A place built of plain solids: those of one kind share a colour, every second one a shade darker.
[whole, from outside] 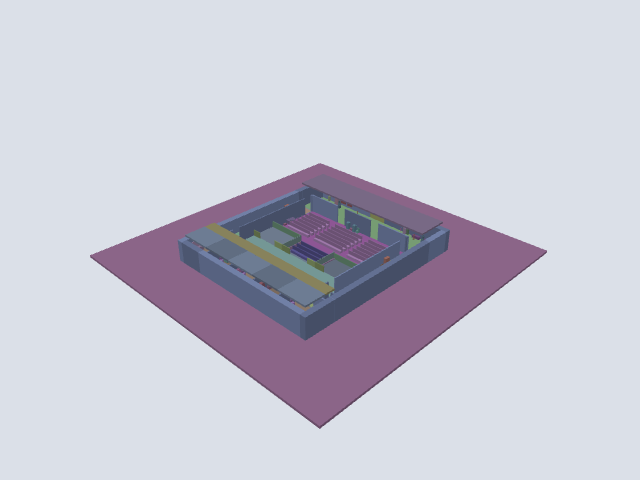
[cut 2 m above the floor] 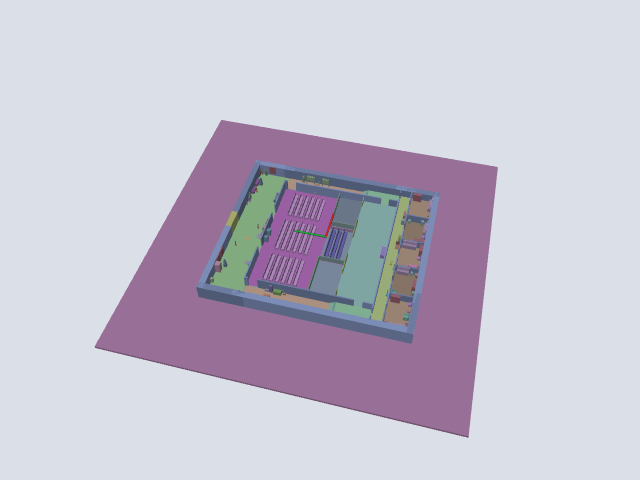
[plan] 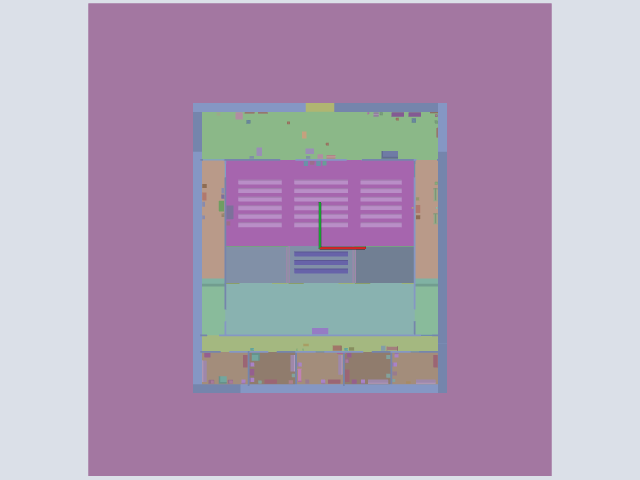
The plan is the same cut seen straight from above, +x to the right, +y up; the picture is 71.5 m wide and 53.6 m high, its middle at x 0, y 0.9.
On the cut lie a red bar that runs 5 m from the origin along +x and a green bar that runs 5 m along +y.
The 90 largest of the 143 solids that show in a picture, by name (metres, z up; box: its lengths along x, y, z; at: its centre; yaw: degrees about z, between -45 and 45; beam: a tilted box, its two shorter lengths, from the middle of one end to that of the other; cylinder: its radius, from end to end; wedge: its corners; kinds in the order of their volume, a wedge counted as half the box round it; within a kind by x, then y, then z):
{
 "ground_under_all_1": {"box": [51.75, 52.79, 0.4], "at": [0.0, 0.95, -0.75]},
 "wall_1": {"box": [1.0, 5.5, 3.79], "at": [-13.68, -13.45, 1.3]},
 "wall_2": {"box": [1.0, 3.65, 3.79], "at": [-13.68, -10.67, 1.3]},
 "wall_3": {"box": [1.0, 21.39, 3.79], "at": [-13.68, 0.05, 1.3]},
 "wall_4": {"box": [1.0, 7.25, 3.79], "at": [-13.68, 12.57, 1.3]},
 "wall_5": {"box": [2.28, 0.2, 3.79], "at": [-12.24, -11.6, 1.3]},
 "wall_6": {"box": [7.11, 1.0, 3.79], "at": [-10.62, -15.7, 1.3]},
 "wall_7": {"box": [0.2, 1.68, 3.79], "at": [-10.57, -9.01, 1.3]},
 "wall_8": {"box": [0.2, 14.77, 3.79], "at": [-10.57, 0.51, 1.3]},
 "wall_9": {"box": [0.2, 3.9, 3.79], "at": [-7.96, -13.45, 1.3]},
 "wall_10": {"box": [12.58, 1.0, 3.79], "at": [-7.89, 15.7, 1.3]},
 "wall_11": {"box": [6.35, 0.2, 3.79], "at": [-7.6, 9.85, 1.3]},
 "wall_12": {"box": [6.25, 0.2, 3.79], "at": [-7.55, 9.85, 1.3]},
 "wall_13": {"box": [7.11, 1.0, 3.79], "at": [-5.31, -15.7, 1.3]},
 "wall_14": {"box": [0.2, 3.9, 3.79], "at": [-2.65, -13.45, 1.3]},
 "wall_15": {"box": [2.28, 0.2, 3.79], "at": [-1.62, -11.6, 1.3]},
 "wall_16": {"box": [7.11, 1.0, 3.79], "at": [0.0, -15.7, 1.3]},
 "wall_17": {"box": [21.35, 0.2, 3.79], "at": [0.0, -9.74, 1.3]},
 "wall_18": {"box": [5.7, 0.2, 3.79], "at": [0.12, 9.85, 1.3]},
 "wall_19": {"box": [5.7, 0.2, 3.79], "at": [0.12, 9.85, 1.3]},
 "wall_20": {"box": [0.2, 3.9, 3.79], "at": [2.65, -13.45, 1.3]},
 "wall_21": {"box": [2.28, 0.2, 3.79], "at": [3.69, -11.6, 1.3]},
 "wall_22": {"box": [7.11, 1.0, 3.79], "at": [5.31, -15.7, 1.3]},
 "wall_23": {"box": [6.0, 0.2, 3.79], "at": [7.68, 9.85, 1.3]},
 "wall_24": {"box": [6.1, 0.2, 3.79], "at": [7.72, 9.85, 1.3]},
 "wall_25": {"box": [12.58, 1.0, 3.79], "at": [7.89, 15.7, 1.3]},
 "wall_26": {"box": [0.2, 3.9, 3.79], "at": [7.96, -13.45, 1.3]},
 "wall_27": {"box": [2.28, 0.2, 3.79], "at": [9.0, -11.6, 1.3]},
 "wall_28": {"box": [0.2, 1.68, 3.79], "at": [10.57, -9.01, 1.3]},
 "wall_29": {"box": [0.2, 14.77, 3.79], "at": [10.57, 0.51, 1.3]},
 "wall_30": {"box": [7.11, 1.0, 3.79], "at": [10.62, -15.7, 1.3]},
 "wall_31": {"box": [1.0, 5.5, 3.79], "at": [13.68, -13.45, 1.3]},
 "wall_32": {"box": [1.0, 3.65, 3.79], "at": [13.68, -10.67, 1.3]},
 "wall_33": {"box": [1.0, 21.39, 3.79], "at": [13.68, 0.05, 1.3]},
 "wall_34": {"box": [1.0, 7.25, 3.79], "at": [13.68, 12.57, 1.3]},
 "floor_stage_1": {"box": [21.15, 5.85, 1.18], "at": [0.0, -6.82, -0.01]},
 "floor_parterre_1": {"box": [21.15, 9.61, 0.6], "at": [0.0, 5.04, -0.3]},
 "floor_dressing_1": {"box": [5.31, 3.7, 1.18], "at": [-10.62, -13.45, -0.01]},
 "floor_dressing_2": {"box": [5.31, 3.7, 1.18], "at": [-5.31, -13.45, -0.01]},
 "floor_dressing_3": {"box": [5.31, 3.7, 1.18], "at": [0.0, -13.45, -0.01]},
 "floor_dressing_4": {"box": [5.31, 3.7, 1.18], "at": [5.31, -13.45, -0.01]},
 "floor_dressing_5": {"box": [5.31, 3.7, 1.18], "at": [10.62, -13.45, -0.01]},
 "floor_foyer_1": {"box": [26.55, 5.45, 0.6], "at": [0.0, 12.57, -0.3]},
 "floor_lift_1": {"box": [6.8, 4.13, 1.18], "at": [-7.17, -1.83, -0.01]},
 "floor_lift_2": {"box": [7.0, 4.13, 0.6], "at": [0.12, -1.83, -0.3]},
 "floor_lift_3": {"box": [6.55, 4.13, 1.0], "at": [7.3, -1.83, -0.1]},
 "floor_back_corridor_1": {"box": [26.55, 1.85, 1.18], "at": [0.0, -10.67, -0.01]},
 "ceil_foyer_1": {"box": [26.55, 5.45, 0.3], "at": [0.0, 12.57, 4.55]},
 "floor_promenade_1": {"box": [2.7, 13.24, 0.6], "at": [-11.93, 3.23, -0.3]},
 "floor_promenade_2": {"box": [2.7, 13.24, 0.6], "at": [11.93, 3.23, -0.3]},
 "floor_walk_1": {"box": [2.7, 5.45, 1.18], "at": [-11.93, -7.02, -0.01]},
 "floor_walk_2": {"box": [2.7, 5.45, 1.18], "at": [11.93, -7.02, -0.01]},
 "ceil_dressing_1": {"box": [5.31, 3.7, 0.3], "at": [-10.62, -13.45, 3.98]},
 "ceil_dressing_2": {"box": [5.31, 3.7, 0.3], "at": [-5.31, -13.45, 3.98]},
 "ceil_dressing_3": {"box": [5.31, 3.7, 0.3], "at": [0.0, -13.45, 3.98]},
 "ceil_dressing_4": {"box": [5.31, 3.7, 0.3], "at": [5.31, -13.45, 3.98]},
 "ceil_dressing_5": {"box": [5.31, 3.7, 0.3], "at": [10.62, -13.45, 3.98]},
 "seats_parterre_1": {"box": [4.85, 0.44, 0.47], "at": [-6.7, 2.56, 0.23]},
 "seats_parterre_2": {"box": [4.85, 0.44, 0.47], "at": [-6.7, 3.51, 0.23]},
 "seats_parterre_3": {"box": [4.85, 0.44, 0.47], "at": [-6.7, 4.46, 0.23]},
 "seats_parterre_4": {"box": [4.85, 0.44, 0.47], "at": [-6.7, 5.41, 0.23]},
 "seats_parterre_5": {"box": [4.85, 0.44, 0.47], "at": [-6.7, 6.36, 0.23]},
 "seats_parterre_6": {"box": [4.85, 0.44, 0.47], "at": [-6.7, 7.31, 0.23]},
 "seats_parterre_7": {"box": [6.0, 0.44, 0.47], "at": [0.12, 2.56, 0.23]},
 "seats_parterre_8": {"box": [6.0, 0.44, 0.47], "at": [0.12, 3.51, 0.23]},
 "seats_parterre_9": {"box": [6.0, 0.44, 0.47], "at": [0.12, 4.46, 0.23]},
 "seats_parterre_10": {"box": [6.0, 0.44, 0.47], "at": [0.12, 5.41, 0.23]},
 "seats_parterre_11": {"box": [6.0, 0.44, 0.47], "at": [0.12, 6.36, 0.23]},
 "seats_parterre_12": {"box": [6.0, 0.44, 0.47], "at": [0.12, 7.31, 0.23]},
 "seats_parterre_13": {"box": [4.6, 0.44, 0.47], "at": [6.83, 5.41, 0.23]},
 "seats_parterre_14": {"box": [4.6, 0.44, 0.47], "at": [6.83, 6.36, 0.23]},
 "seats_parterre_15": {"box": [4.6, 0.44, 0.47], "at": [6.83, 7.31, 0.23]},
 "ceil_back_corridor_1": {"box": [26.55, 1.85, 0.3], "at": [0.0, -10.67, 3.98]},
 "door_leaf_1": {"box": [3.2, 0.97, 3.87], "at": [0.0, 15.71, 1.33]},
 "costume_rail_dressing_1": {"box": [0.5, 1.4, 1.66], "at": [-8.35, -12.64, 1.4]},
 "costume_rail_dressing_2": {"box": [1.4, 0.5, 1.66], "at": [-5.5, -14.91, 1.4]},
 "costume_rail_dressing_3": {"box": [1.4, 0.5, 1.66], "at": [1.6, -14.91, 1.4]},
 "costume_rail_dressing_4": {"box": [0.5, 1.4, 1.66], "at": [3.04, -14.24, 1.4]},
 "costume_rail_dressing_5": {"box": [0.5, 1.4, 1.66], "at": [12.89, -12.64, 1.4]},
 "floor_tongue_1": {"box": [0.4, 4.13, 1.18], "at": [-3.58, -1.83, -0.01]},
 "floor_tongue_2": {"box": [0.4, 4.13, 1.18], "at": [3.83, -1.83, -0.01]},
 "seats_lift_1": {"box": [6.0, 0.44, 0.47], "at": [0.12, -2.62, 0.23]},
 "seats_lift_2": {"box": [6.0, 0.44, 0.47], "at": [0.12, -1.67, 0.23]},
 "seats_lift_3": {"box": [6.0, 0.44, 0.47], "at": [0.12, -0.72, 0.23]},
 "rail_lift_1": {"box": [6.94, 0.12, 2.23], "at": [-7.1, 0.17, 0.52]},
 "rail_lift_2": {"box": [6.69, 0.12, 2.05], "at": [7.23, 0.17, 0.42]},
 "rail_tongue_1": {"box": [0.12, 4.13, 2.23], "at": [-3.58, -1.83, 0.52]},
 "rail_tongue_2": {"box": [0.12, 4.13, 2.23], "at": [3.83, -1.83, 0.52]},
 "machine_foyer_1": {"box": [0.8, 0.8, 1.7], "at": [-9.03, 14.77, 0.95]},
 "prop_table_stage_1": {"box": [1.8, 0.7, 0.77], "at": [0.01, -9.27, 0.96]}
}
